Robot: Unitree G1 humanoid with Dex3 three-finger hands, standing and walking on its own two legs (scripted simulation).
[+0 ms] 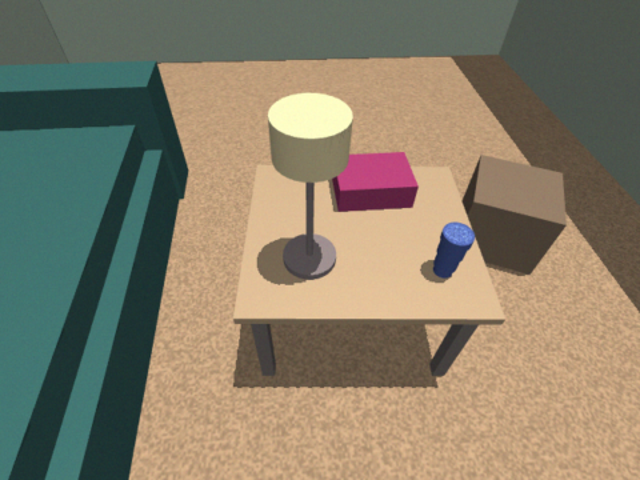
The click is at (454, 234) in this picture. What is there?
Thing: tapered cup
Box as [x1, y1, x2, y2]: [433, 222, 474, 277]
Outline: 464,224 452,222 444,226 440,236 440,242 437,248 437,254 434,260 433,267 434,272 438,276 448,277 455,270 465,252 470,247 474,239 474,234 472,230
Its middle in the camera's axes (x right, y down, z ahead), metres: +0.33 +0.05 +0.97
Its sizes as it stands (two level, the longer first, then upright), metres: 0.076 0.076 0.148
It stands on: a support 0.43 m high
